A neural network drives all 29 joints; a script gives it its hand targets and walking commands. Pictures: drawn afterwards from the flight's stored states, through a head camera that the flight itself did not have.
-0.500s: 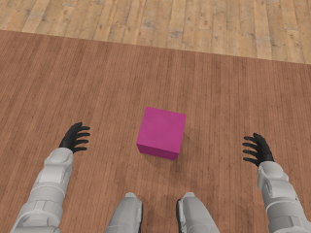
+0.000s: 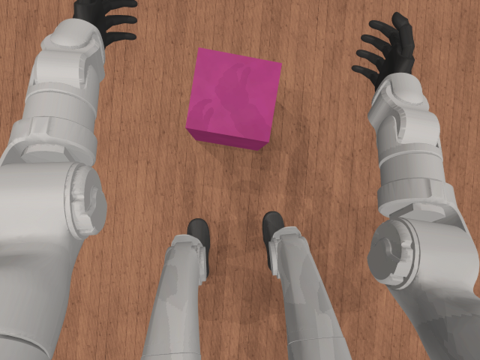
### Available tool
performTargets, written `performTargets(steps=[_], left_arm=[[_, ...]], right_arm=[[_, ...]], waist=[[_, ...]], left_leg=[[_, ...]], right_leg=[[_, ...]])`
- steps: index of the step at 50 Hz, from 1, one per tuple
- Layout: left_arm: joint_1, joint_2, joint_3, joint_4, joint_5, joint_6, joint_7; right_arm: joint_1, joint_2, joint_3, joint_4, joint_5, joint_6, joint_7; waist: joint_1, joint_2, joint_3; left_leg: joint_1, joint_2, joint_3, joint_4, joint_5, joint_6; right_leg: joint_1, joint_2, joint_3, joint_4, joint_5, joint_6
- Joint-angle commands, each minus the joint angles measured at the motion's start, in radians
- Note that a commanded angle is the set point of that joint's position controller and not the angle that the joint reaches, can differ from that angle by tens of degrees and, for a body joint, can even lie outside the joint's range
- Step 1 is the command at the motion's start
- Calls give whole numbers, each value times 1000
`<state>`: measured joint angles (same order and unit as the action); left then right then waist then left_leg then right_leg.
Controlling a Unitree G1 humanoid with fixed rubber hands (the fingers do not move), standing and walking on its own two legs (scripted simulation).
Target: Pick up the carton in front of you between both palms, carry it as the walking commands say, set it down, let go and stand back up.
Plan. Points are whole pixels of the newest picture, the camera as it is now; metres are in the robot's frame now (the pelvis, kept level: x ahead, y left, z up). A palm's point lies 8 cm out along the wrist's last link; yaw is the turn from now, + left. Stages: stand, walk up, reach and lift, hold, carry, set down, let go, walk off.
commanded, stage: reach and lift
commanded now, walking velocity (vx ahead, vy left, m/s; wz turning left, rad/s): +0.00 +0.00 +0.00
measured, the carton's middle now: (232, 107) +0.55 -0.03 -0.54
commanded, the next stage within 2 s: none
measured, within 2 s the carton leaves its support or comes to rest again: leaves its support in 1.92 s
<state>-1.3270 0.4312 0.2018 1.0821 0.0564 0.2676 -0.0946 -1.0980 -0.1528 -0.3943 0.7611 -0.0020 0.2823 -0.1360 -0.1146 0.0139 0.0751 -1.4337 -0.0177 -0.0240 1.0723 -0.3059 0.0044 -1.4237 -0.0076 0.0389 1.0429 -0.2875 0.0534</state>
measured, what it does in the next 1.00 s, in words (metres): lowers itself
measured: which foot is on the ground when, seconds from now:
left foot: down 0.00-1.00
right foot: down 0.00-1.00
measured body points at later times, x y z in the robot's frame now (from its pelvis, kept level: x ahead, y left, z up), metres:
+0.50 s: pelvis +0.03 +0.00 -0.08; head +0.39 +0.00 +0.19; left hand +0.61 +0.13 -0.25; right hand +0.53 -0.23 -0.24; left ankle +0.08 +0.12 -0.63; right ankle +0.09 -0.14 -0.63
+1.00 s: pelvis -0.04 +0.01 -0.27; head +0.36 +0.00 -0.07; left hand +0.59 +0.14 -0.46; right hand +0.52 -0.22 -0.45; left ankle +0.08 +0.12 -0.63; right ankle +0.08 -0.14 -0.63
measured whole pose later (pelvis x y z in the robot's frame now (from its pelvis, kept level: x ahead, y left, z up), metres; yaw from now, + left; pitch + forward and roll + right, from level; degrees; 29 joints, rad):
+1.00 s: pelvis -0.04 +0.01 -0.27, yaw -4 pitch +39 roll -5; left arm -1.73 0.54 -0.03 1.24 -0.14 0.16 0.01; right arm -1.57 -0.26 -0.29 1.05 0.17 0.14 -0.15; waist -0.10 -0.01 0.43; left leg -2.26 -0.04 -0.06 2.14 -0.57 -0.01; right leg -2.24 0.03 0.03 2.07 -0.51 0.09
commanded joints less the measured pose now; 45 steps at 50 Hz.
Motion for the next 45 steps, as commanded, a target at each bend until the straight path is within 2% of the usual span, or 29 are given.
performTargets(steps=[1,2,5,7,8,9,10,11,12,14,15,16,17,19,21,22,23,26,27,28,32,35,36,38,39,40,41,42,45], left_arm=[[-362,155,49,-75,46,-43,-10],[-354,140,56,-56,82,-42,-8],[-415,110,39,-103,67,-47,-9],[-363,75,79,-158,98,-66,-2],[-402,58,55,-230,81,-78,3],[-362,59,56,-190,95,-81,4],[-330,48,81,-144,91,-82,5],[-282,17,92,-111,100,-91,11],[-242,26,108,-89,133,-108,14],[-285,-81,56,-174,98,-133,24],[-301,-47,101,-174,129,-146,29],[-238,-67,95,-73,114,-136,39],[-297,-32,104,-107,148,-147,49],[-303,6,95,-96,127,-154,57],[-303,59,124,-65,125,-163,63],[-303,75,85,-73,64,-170,64],[-284,78,56,-49,65,-172,69],[-198,86,27,-5,12,-189,92],[-218,121,-7,2,-16,-194,93],[-280,153,-12,-42,-33,-199,99],[-444,136,-147,-142,-151,-179,122],[-587,161,-177,-217,-186,-146,114],[-602,157,-244,-204,-222,-129,115],[-665,168,-294,-181,-272,-106,120],[-679,188,-243,-148,-223,-96,125],[-674,171,-265,1,-252,-77,114],[-675,208,-218,-4,-203,-80,112],[-654,212,-188,114,-182,-74,102],[-729,223,-225,73,-160,-114,100]], right_arm=[[-283,-71,-44,-122,-27,-46,-2],[-280,-75,-74,-133,-27,-47,-3],[-251,-56,-85,-146,-56,-66,9],[-240,-51,-117,-190,-68,-91,27],[-217,-65,-138,-164,-78,-101,32],[-215,-33,-125,-156,-79,-109,38],[-189,-34,-123,-168,-97,-120,41],[-172,15,-116,-132,-79,-133,53],[-140,43,-134,-109,-94,-150,63],[-152,-3,-204,-86,-112,-176,75],[-149,55,-139,-78,-81,-181,68],[-135,-2,-190,-73,-119,-193,68],[-140,9,-152,-72,-108,-195,64],[-169,-12,-176,-66,-105,-201,47],[-234,-16,-119,-44,-71,-194,35],[-243,-14,-92,-96,-60,-198,28],[-218,-26,-108,-47,-50,-188,21],[-153,-7,-20,-27,-14,-191,6],[-200,4,7,-106,20,-193,1],[-244,-37,20,-60,37,-184,1],[-294,-162,56,-67,117,-202,-25],[-401,-226,66,-51,168,-181,-39],[-437,-239,100,-38,197,-175,-41],[-512,-247,80,1,211,-157,-49],[-558,-258,85,-14,222,-145,-46],[-567,-243,105,114,217,-128,-37],[-593,-234,111,69,224,-123,-40],[-651,-236,96,151,187,-120,-28],[-659,-211,82,200,171,-148,-7]], waist=[[-44,67,-1051],[14,131,-1092],[-78,147,-1149],[-38,183,-1142],[-64,185,-1205],[-22,189,-1194],[-70,164,-1169],[-31,163,-1085],[-49,132,-1044],[-72,226,-1123],[9,217,-1108],[-63,197,-1093],[-6,188,-1068],[-46,164,-1075],[36,111,-997],[4,51,-1062],[33,92,-1084],[15,-12,-1197],[0,-16,-1191],[52,8,-1176],[-46,159,-1295],[-49,257,-1323],[-42,256,-1340],[-114,240,-1238],[-23,244,-1218],[-69,210,-1083],[3,189,-1057],[7,162,-911],[-6,159,-904]], left_leg=[[520,-62,59,-57,181,-29],[603,-61,62,-39,253,-28],[730,-55,17,-7,472,-32],[739,-46,12,32,614,-38],[782,-50,3,45,648,-42],[795,-45,-14,59,718,-35],[692,-41,-6,63,689,-41],[587,-52,14,68,688,-45],[500,-48,-4,80,676,-29],[654,-30,-48,173,820,-38],[681,-17,-72,218,843,-21],[614,-9,-78,206,797,-22],[466,-33,-49,251,652,-32],[186,-47,6,272,383,-51],[-82,-56,53,329,214,-45],[-137,-57,38,361,208,-37],[-138,-60,32,409,292,-35],[-324,-65,64,504,279,-40],[-307,-64,36,534,263,-24],[-297,-61,44,553,268,-30],[91,-33,18,675,357,-26],[214,-16,4,823,420,-32],[254,-11,-3,802,403,-33],[130,-7,7,785,212,-37],[129,-9,21,810,193,-42],[5,-3,21,798,80,-33],[-31,0,25,826,-12,-23],[-155,5,22,812,-79,-22],[-185,10,10,856,-92,-26]], right_leg=[[422,78,-158,-31,196,40],[362,79,-148,-40,220,46],[294,91,-168,-38,339,41],[239,94,-146,-15,441,32],[227,89,-175,1,439,34],[196,88,-143,-3,463,32],[228,90,-161,29,496,28],[216,90,-138,28,531,29],[195,85,-130,62,552,30],[-28,87,-142,96,479,36],[-161,82,-118,94,421,29],[-161,94,-153,128,384,34],[-120,85,-119,174,382,19],[33,78,-129,265,362,26],[83,77,-100,333,292,32],[182,77,-106,405,385,35],[157,77,-88,441,455,35],[421,72,-60,567,734,29],[342,74,-70,597,652,44],[255,65,-81,625,571,44],[-146,71,-178,706,311,42],[-302,54,-149,748,260,23],[-273,50,-167,775,241,25],[-247,35,-198,803,189,14],[-308,37,-178,821,135,19],[-282,30,-172,808,60,12],[-292,19,-151,830,-37,13],[-323,19,-159,840,-94,18],[-293,26,-154,909,-45,25]])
